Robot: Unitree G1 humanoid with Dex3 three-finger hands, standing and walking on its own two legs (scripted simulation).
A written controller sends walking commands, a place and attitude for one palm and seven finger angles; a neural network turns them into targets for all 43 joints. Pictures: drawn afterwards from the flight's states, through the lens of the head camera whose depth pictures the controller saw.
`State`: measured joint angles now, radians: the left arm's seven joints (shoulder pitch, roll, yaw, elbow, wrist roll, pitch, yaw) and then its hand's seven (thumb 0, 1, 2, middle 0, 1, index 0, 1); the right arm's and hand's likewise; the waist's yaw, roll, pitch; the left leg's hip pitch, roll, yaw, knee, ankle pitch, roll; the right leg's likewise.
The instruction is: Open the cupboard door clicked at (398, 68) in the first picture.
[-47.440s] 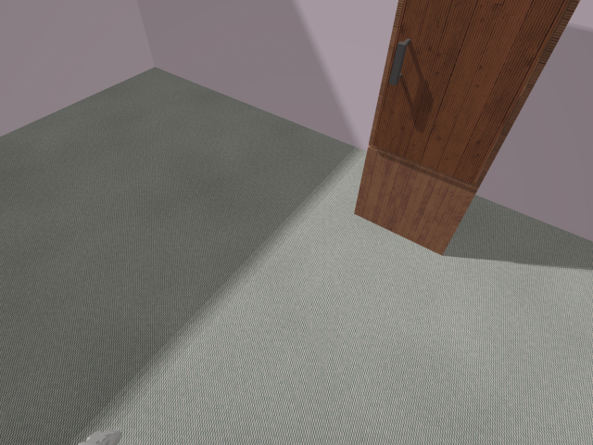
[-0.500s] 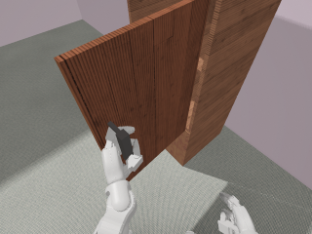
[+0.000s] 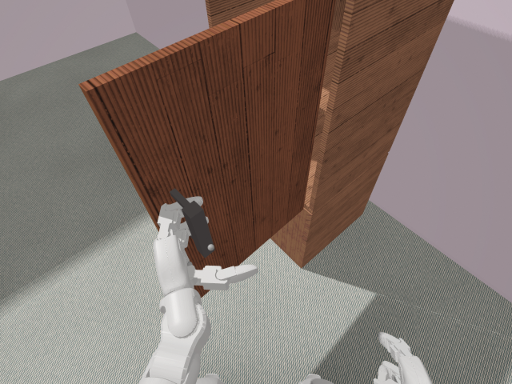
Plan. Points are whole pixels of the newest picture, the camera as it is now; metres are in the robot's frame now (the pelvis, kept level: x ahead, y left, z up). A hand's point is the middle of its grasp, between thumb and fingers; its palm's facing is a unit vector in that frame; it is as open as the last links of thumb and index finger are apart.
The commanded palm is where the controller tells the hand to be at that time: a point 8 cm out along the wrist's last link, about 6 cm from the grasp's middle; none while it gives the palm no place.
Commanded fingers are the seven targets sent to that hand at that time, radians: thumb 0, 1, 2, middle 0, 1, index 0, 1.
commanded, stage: open thumb and fingers to let go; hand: left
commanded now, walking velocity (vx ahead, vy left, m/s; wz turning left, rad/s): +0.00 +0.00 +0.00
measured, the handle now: (192, 223) +0.35 +0.12 +0.05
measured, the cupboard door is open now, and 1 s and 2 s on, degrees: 93 95 94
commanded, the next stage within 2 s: slide the hand sideways off the handle in 0.24 s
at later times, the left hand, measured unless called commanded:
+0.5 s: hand (203, 264) +0.29 +0.09 +0.05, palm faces -0.10 -0.99 -0.14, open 16.1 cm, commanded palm +0.27 +0.13 +0.05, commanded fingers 0.00 -0.50 0.30 -0.15 -0.30 -0.15 -0.30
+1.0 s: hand (184, 292) +0.24 +0.11 +0.05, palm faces -0.10 -0.99 -0.01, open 16.3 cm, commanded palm +0.22 +0.17 +0.05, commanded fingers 0.00 -0.50 0.30 -0.15 -0.30 -0.15 -0.30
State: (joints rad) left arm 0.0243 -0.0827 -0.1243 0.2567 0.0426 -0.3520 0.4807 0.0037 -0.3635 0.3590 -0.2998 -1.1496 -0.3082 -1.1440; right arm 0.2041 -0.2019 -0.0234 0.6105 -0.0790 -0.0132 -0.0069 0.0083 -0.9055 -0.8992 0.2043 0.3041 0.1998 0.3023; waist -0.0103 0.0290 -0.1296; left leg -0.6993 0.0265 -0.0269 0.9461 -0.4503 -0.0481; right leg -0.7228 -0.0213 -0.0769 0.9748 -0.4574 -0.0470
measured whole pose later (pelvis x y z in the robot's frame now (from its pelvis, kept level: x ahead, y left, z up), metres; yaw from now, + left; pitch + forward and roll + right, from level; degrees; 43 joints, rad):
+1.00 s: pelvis +0.00 +0.04 -0.01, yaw -1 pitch +11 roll -1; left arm 0.30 0.08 -0.18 -0.08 -0.04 -0.28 0.01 -0.01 -0.50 0.30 -0.16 -0.31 -0.16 -0.30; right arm 0.23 -0.20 0.03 0.44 -0.01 -0.05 0.00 0.01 -0.90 -0.90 0.21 0.30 0.20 0.30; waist 0.01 0.03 -0.11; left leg -0.73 0.01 0.00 1.05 -0.51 0.00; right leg -0.74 -0.04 -0.05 1.03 -0.48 0.00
